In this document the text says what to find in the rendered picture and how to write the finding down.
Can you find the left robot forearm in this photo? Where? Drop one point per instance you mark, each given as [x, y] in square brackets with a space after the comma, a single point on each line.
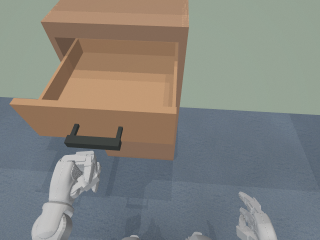
[54, 223]

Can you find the handle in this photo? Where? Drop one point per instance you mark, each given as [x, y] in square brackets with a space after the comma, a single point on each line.
[92, 142]

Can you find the left robot hand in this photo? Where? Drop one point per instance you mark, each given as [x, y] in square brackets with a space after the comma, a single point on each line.
[82, 167]

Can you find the drawer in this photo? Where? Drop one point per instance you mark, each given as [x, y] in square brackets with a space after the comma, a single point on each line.
[103, 84]

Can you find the right robot shin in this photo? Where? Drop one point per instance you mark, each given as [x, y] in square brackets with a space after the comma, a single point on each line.
[197, 233]

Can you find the right robot hand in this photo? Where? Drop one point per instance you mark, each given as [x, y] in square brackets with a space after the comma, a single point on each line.
[259, 224]

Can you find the cabinet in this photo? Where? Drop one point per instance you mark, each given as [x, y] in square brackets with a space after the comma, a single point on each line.
[130, 20]

